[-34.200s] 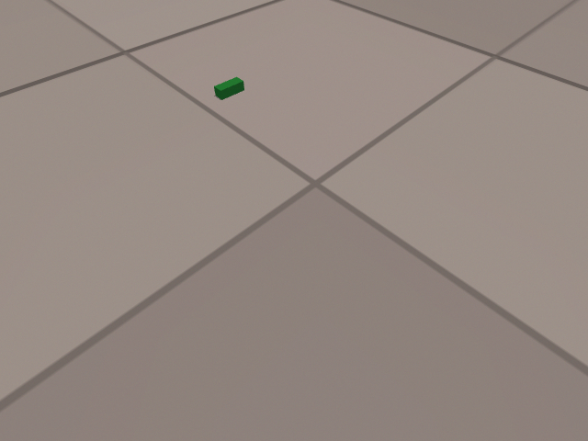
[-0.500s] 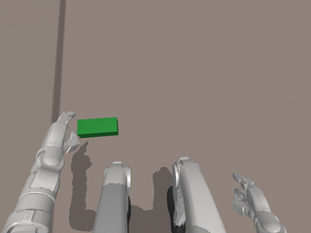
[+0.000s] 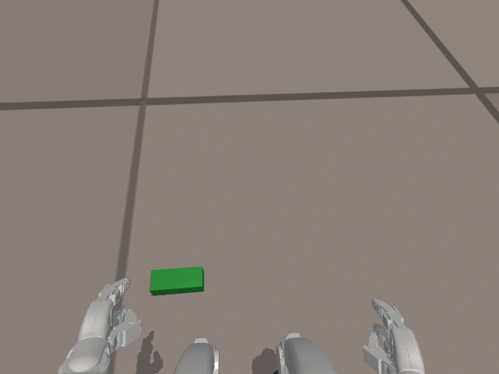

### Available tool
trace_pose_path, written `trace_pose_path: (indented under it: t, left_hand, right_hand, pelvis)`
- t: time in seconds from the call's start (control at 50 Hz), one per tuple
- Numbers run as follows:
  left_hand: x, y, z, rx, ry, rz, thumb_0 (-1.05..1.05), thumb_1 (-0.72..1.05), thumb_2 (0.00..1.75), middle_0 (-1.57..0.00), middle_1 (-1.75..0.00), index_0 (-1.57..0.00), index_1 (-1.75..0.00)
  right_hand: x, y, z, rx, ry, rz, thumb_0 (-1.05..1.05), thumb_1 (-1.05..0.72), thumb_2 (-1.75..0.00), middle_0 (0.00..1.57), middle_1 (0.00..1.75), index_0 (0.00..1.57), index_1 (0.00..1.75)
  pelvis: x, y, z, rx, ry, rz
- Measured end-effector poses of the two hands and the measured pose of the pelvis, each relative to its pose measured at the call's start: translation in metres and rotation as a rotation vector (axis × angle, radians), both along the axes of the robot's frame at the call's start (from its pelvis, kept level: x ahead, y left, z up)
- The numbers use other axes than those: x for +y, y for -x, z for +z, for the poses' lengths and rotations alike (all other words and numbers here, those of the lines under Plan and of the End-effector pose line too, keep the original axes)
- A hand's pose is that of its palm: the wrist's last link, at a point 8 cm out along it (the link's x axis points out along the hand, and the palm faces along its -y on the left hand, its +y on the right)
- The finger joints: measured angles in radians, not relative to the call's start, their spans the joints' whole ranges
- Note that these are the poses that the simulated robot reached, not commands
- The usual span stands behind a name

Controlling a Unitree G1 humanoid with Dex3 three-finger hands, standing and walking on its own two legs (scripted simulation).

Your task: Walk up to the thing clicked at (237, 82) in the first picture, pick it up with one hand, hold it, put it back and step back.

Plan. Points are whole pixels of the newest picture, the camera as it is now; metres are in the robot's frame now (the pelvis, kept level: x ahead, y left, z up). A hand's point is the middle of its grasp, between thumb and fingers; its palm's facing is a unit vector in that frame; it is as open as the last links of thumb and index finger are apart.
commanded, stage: home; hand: left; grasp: from above
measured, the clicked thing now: (177, 281) +0.46 +0.22 -0.65
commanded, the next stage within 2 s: none
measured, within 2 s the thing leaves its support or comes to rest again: neither
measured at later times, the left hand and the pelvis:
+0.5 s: hand (114, 353) +0.17 +0.19 -0.01, palm faces +0.07 -0.98 -0.18, open 7.4 cm; pelvis +0.02 +0.01 +0.04, yaw +1 degrees
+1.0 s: hand (113, 350) +0.17 +0.19 -0.01, palm faces +0.05 -0.98 -0.19, open 7.4 cm; pelvis +0.01 +0.01 +0.04, yaw +0 degrees
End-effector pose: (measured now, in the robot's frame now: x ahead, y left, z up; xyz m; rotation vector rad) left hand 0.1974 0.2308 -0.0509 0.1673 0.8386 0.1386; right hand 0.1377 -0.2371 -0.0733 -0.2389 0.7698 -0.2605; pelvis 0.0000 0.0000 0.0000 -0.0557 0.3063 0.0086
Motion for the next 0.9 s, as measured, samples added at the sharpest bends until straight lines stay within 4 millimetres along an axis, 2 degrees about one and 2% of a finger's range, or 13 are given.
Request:
trace_pose_path:
  t: [0.14,0.26,0.38,0.48,0.9]
  left_hand:
    - [0.001,0.019,0.049,-0.026,0.001,0.001,0.01,0.9,0.9,-0.2,-0.3,-0.2,-0.3]
    - [0.005,0.033,0.068,-0.036,0.001,0.007,0.01,0.9,0.9,-0.2,-0.3,-0.2,-0.3]
    - [0.008,0.041,0.068,-0.025,0.012,0.014,0.01,0.9,0.9,-0.2,-0.3,-0.2,-0.3]
    - [0.009,0.044,0.065,-0.02,0.017,0.011,0.01,0.9,0.9,-0.2,-0.3,-0.2,-0.3]
    - [0.012,0.04,0.066,-0.033,0.011,-0.011,0.01,0.9,0.9,-0.2,-0.3,-0.2,-0.3]
  right_hand:
    - [-0.002,-0.01,0.036,-0.076,0.022,-0.016,0.01,-0.91,-0.9,0.2,0.3,0.2,0.3]
    - [0.002,-0.027,0.053,-0.157,0.025,0.008,0.01,-0.91,-0.9,0.2,0.3,0.2,0.3]
    - [0.01,-0.04,0.062,-0.209,0.028,0.052,0.01,-0.91,-0.9,0.2,0.3,0.2,0.3]
    - [0.014,-0.042,0.063,-0.216,0.03,0.072,0.01,-0.91,-0.9,0.2,0.3,0.2,0.3]
    - [0.013,-0.016,0.052,-0.154,0.03,0.035,0.01,-0.9,-0.9,0.2,0.3,0.2,0.3]
  pelvis:
    - [0.003,-0.017,0.027,-0.07,-0.002,0.005]
    - [0.005,-0.021,0.036,-0.111,-0.004,0.011]
    - [0.007,-0.019,0.037,-0.129,-0.004,0.017]
    - [0.008,-0.017,0.036,-0.134,-0.003,0.019]
    - [0.013,-0.014,0.036,-0.138,0.0,0.007]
